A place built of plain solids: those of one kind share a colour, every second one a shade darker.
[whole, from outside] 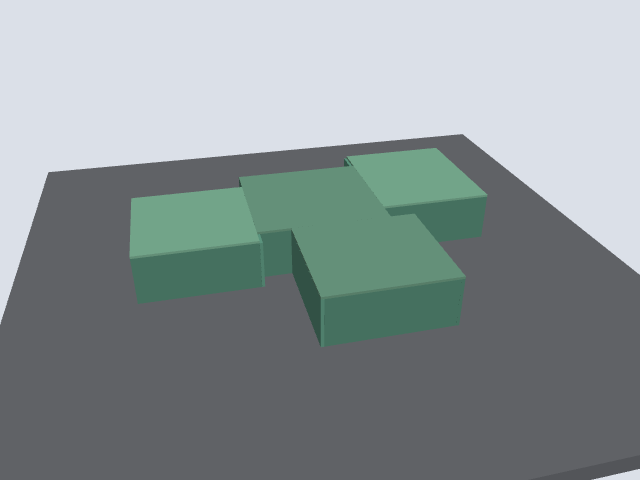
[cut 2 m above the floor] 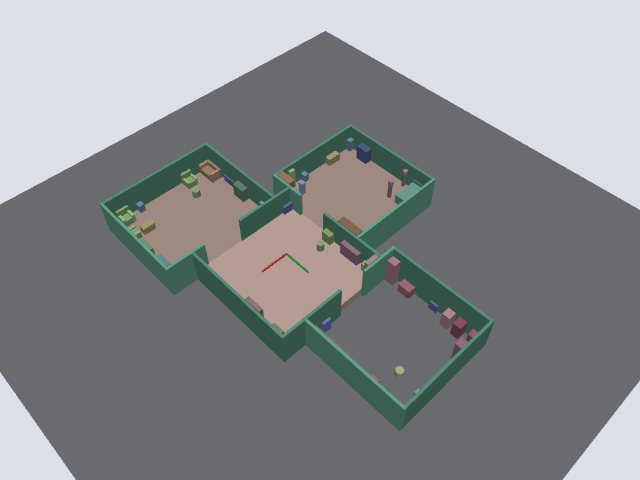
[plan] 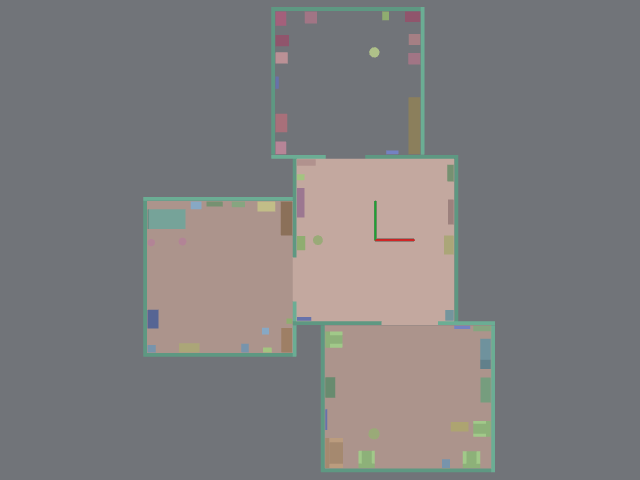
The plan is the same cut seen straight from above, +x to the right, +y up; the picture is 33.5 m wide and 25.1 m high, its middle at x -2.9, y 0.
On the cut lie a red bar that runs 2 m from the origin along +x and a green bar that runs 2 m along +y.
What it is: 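One storey of an old house, long lived in; a hub and three side rooms behind broad openings; a side room's floor lies below the hub's by a bare drop, by one riser or not at all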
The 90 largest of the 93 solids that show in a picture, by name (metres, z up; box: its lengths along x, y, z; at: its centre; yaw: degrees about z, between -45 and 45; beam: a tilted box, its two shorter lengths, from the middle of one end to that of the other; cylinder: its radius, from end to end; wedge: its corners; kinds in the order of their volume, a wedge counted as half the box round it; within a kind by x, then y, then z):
{
 "floor_1": {"box": [7.62, 7.96, 0.79], "at": [-8.14, -1.93, 0.35]},
 "floor_2": {"box": [0.2, 2.29, 0.79], "at": [-4.23, -2.06, 0.35]},
 "floor_3": {"box": [8.26, 8.5, 0.79], "at": [0.0, 0.0, 0.35]},
 "floor_4": {"box": [8.71, 7.5, 0.61], "at": [1.7, -8.2, 0.26]},
 "floor_5": {"box": [2.96, 0.2, 0.61], "at": [1.79, -4.35, 0.26]},
 "wall_1": {"box": [0.2, 7.96, 3.3], "at": [-12.04, -1.93, 1.6]},
 "wall_2": {"box": [7.82, 0.2, 3.3], "at": [-8.24, -6.01, 1.6]},
 "wall_3": {"box": [7.82, 0.2, 3.3], "at": [-8.24, 2.15, 1.6]},
 "wall_4": {"box": [0.2, 7.73, 3.3], "at": [-5.35, 8.32, 1.6]},
 "wall_5": {"box": [1.13, 0.2, 3.3], "at": [-4.89, 4.35, 1.6]},
 "wall_6": {"box": [0.2, 1.66, 3.3], "at": [-4.23, -5.28, 1.6]},
 "wall_7": {"box": [0.2, 1.04, 3.3], "at": [-4.23, -3.73, 1.6]},
 "wall_8": {"box": [0.2, 5.17, 3.3], "at": [-4.23, 1.67, 1.6]},
 "wall_9": {"box": [1.72, 0.2, 3.3], "at": [-3.47, 4.35, 1.6]},
 "wall_10": {"box": [0.2, 7.7, 3.3], "at": [-2.76, -8.3, 1.6]},
 "wall_11": {"box": [4.64, 0.2, 3.3], "at": [-2.01, -4.35, 1.6]},
 "wall_12": {"box": [7.62, 0.2, 3.3], "at": [-1.44, 12.08, 1.6]},
 "wall_13": {"box": [8.71, 0.2, 3.3], "at": [1.7, -12.05, 1.6]},
 "wall_14": {"box": [4.86, 0.2, 3.3], "at": [1.9, 4.35, 1.6]},
 "wall_15": {"box": [0.2, 7.73, 3.3], "at": [2.47, 8.32, 1.6]},
 "wall_16": {"box": [1.06, 0.2, 3.3], "at": [3.8, -4.35, 1.6]},
 "wall_17": {"box": [0.2, 8.5, 3.3], "at": [4.23, 0.0, 1.6]},
 "wall_18": {"box": [1.93, 0.2, 3.3], "at": [5.29, -4.35, 1.6]},
 "wall_19": {"box": [0.2, 7.7, 3.3], "at": [6.15, -8.3, 1.6]},
 "roof_1": {"box": [7.82, 8.36, 0.16], "at": [-8.24, -1.93, 3.33]},
 "roof_2": {"box": [8.02, 7.73, 0.16], "at": [-1.44, 8.32, 3.33]},
 "roof_3": {"box": [8.66, 8.9, 0.16], "at": [0.0, 0.0, 3.33]},
 "roof_4": {"box": [9.11, 7.7, 0.16], "at": [1.7, -8.3, 3.33]},
 "wardrobe_1": {"box": [0.59, 1.79, 2.06], "at": [-4.65, 1.13, 1.77]},
 "wardrobe_2": {"box": [0.57, 1.29, 2.39], "at": [-4.64, -5.24, 1.94]},
 "kitchen_run_1": {"box": [0.61, 2.98, 1.49], "at": [2.03, 5.97, 0.69]},
 "fridge_1": {"box": [0.56, 0.67, 2.15], "at": [-4.95, 4.82, 1.02]},
 "fridge_2": {"box": [0.65, 0.63, 1.96], "at": [-3.38, 11.64, 0.93]},
 "fridge_3": {"box": [0.62, 0.6, 1.64], "at": [2.03, 9.48, 0.77]},
 "armchair_1": {"box": [0.25, 0.85, 0.97], "at": [-2.5, -5.21, 1.05]},
 "armchair_2": {"box": [0.66, 0.65, 0.47], "at": [-2.05, -5.31, 0.79]},
 "armchair_3": {"box": [0.66, 0.2, 0.66], "at": [-2.05, -4.88, 0.89]},
 "armchair_4": {"box": [0.85, 0.23, 0.93], "at": [-0.46, -11.81, 1.02]},
 "armchair_5": {"box": [0.68, 0.67, 0.48], "at": [-0.37, -11.36, 0.8]},
 "armchair_6": {"box": [0.21, 0.66, 0.68], "at": [4.66, -11.37, 0.9]},
 "armchair_7": {"box": [0.93, 0.22, 1.01], "at": [5.02, -11.81, 1.06]},
 "armchair_8": {"box": [0.72, 0.66, 0.5], "at": [5.13, -11.37, 0.81]},
 "armchair_9": {"box": [0.68, 0.67, 0.47], "at": [5.45, -9.79, 0.79]},
 "armchair_10": {"box": [0.24, 0.83, 0.99], "at": [5.91, -9.87, 1.05]},
 "coat_rack_1": {"box": [0.98, 0.35, 2.05], "at": [-3.61, 4.05, 1.77]},
 "coat_rack_2": {"box": [0.31, 1.32, 2.16], "at": [3.94, 1.46, 1.82]},
 "washing_machine_1": {"box": [0.56, 0.75, 1.07], "at": [-4.95, 11.58, 0.49]},
 "washing_machine_2": {"box": [0.7, 0.6, 1.24], "at": [-4.88, 10.43, 0.57]},
 "washing_machine_3": {"box": [0.79, 0.56, 1.18], "at": [1.95, 11.67, 0.54]},
 "bed_1": {"box": [1.91, 1.04, 0.75], "at": [-10.89, 1.09, 1.12]},
 "bookcase_1": {"box": [0.85, 0.27, 0.75], "at": [-8.41, 1.88, 1.12]},
 "bookcase_2": {"box": [0.7, 0.31, 1.53], "at": [-7.17, 1.86, 1.51]},
 "bookcase_3": {"box": [0.35, 0.87, 1.55], "at": [3.92, 3.5, 1.52]},
 "bookcase_4": {"box": [0.92, 0.29, 1.78], "at": [5.57, -4.62, 1.45]},
 "tv_unit_1": {"box": [0.53, 1.08, 1.13], "at": [-2.37, -7.71, 1.13]},
 "tv_unit_2": {"box": [0.53, 1.31, 1.15], "at": [5.76, -7.85, 1.14]},
 "stove_1": {"box": [0.55, 1.59, 0.78], "at": [5.75, -5.95, 0.95]},
 "stove_2": {"box": [0.55, 1.11, 0.55], "at": [5.75, -5.71, 1.61]},
 "cooker_1": {"box": [0.64, 0.6, 1.26], "at": [-4.91, 9.53, 0.58]},
 "cooker_2": {"box": [0.6, 0.58, 1.28], "at": [2.04, 10.49, 0.59]},
 "trunk_1": {"box": [1.07, 0.49, 0.63], "at": [-9.73, -5.64, 1.06]},
 "trunk_2": {"box": [0.93, 0.54, 0.53], "at": [-5.7, 1.75, 1.01]},
 "trunk_3": {"box": [0.51, 1.0, 0.62], "at": [3.84, -0.26, 1.05]},
 "sofa_1": {"box": [0.22, 1.57, 0.8], "at": [-2.52, -11.14, 0.96]},
 "sofa_2": {"box": [0.71, 0.22, 0.32], "at": [-2.05, -11.81, 1.19]},
 "sofa_3": {"box": [0.71, 1.35, 0.47], "at": [-2.05, -11.25, 0.8]},
 "sofa_4": {"box": [0.71, 0.22, 0.79], "at": [-2.05, -10.46, 0.95]},
 "tall_odds_1": {"box": [0.46, 0.26, 1.66], "at": [-5.66, -5.75, 1.57]},
 "tall_odds_2": {"box": [0.4, 0.32, 0.67], "at": [-3.9, 3.28, 1.08]},
 "tall_odds_3": {"box": [0.43, 0.75, 0.85], "at": [-3.88, -0.17, 1.17]},
 "tall_odds_4": {"box": [0.35, 0.47, 1.28], "at": [0.53, 11.72, 0.59]},
 "side_table_1": {"box": [0.43, 0.4, 0.97], "at": [-11.7, -5.68, 1.23]},
 "side_table_2": {"box": [0.56, 0.41, 0.84], "at": [-9.38, 1.81, 1.16]},
 "side_table_3": {"box": [0.4, 0.45, 0.62], "at": [-6.82, -5.66, 1.05]},
 "side_table_4": {"box": [0.36, 0.36, 1.08], "at": [-5.75, -4.77, 1.28]},
 "side_table_5": {"box": [0.42, 0.46, 0.64], "at": [3.69, -11.7, 0.88]},
 "chest_drawers_1": {"box": [0.57, 0.99, 1.2], "at": [-11.63, -4.14, 1.35]},
 "hall_bench_1": {"box": [0.39, 1.55, 1.07], "at": [-3.9, 1.95, 1.28]},
 "radiator_1": {"box": [0.17, 0.64, 0.72], "at": [-5.14, 8.23, 0.31]},
 "radiator_2": {"box": [0.75, 0.2, 0.71], "at": [-3.73, -4.12, 1.1]},
 "radiator_3": {"box": [0.11, 1.08, 0.55], "at": [-2.57, -9.39, 0.84]},
 "radiator_4": {"box": [0.65, 0.2, 1.11], "at": [0.89, 4.58, 0.5]},
 "radiator_5": {"box": [0.83, 0.18, 0.77], "at": [4.54, -4.57, 0.94]},
 "pet_corner_1": {"box": [0.61, 0.96, 0.79], "at": [-4.92, 6.12, 0.34]},
 "stool_pouffe_round_1": {"cylinder": 0.26, "from": [-3.01, -0.01, 0.74], "to": [-3.01, -0.01, 1.35]},
 "stool_pouffe_round_2": {"cylinder": 0.29, "from": [-0.07, -10.14, 0.56], "to": [-0.07, -10.14, 1.14]},
 "stool_pouffe_round_3": {"cylinder": 0.27, "from": [-0.06, 9.81, 0.0], "to": [-0.06, 9.81, 0.58]},
 "coffee_table_1": {"box": [0.92, 0.51, 0.55], "at": [4.4, -9.77, 0.83]},
 "crate_stack_1": {"box": [0.45, 0.56, 0.65], "at": [3.87, -3.94, 1.07]},
 "floor_lamp_round_1": {"cylinder": 0.15, "from": [-10.09, -0.08, 0.74], "to": [-10.09, -0.08, 2.05]}
}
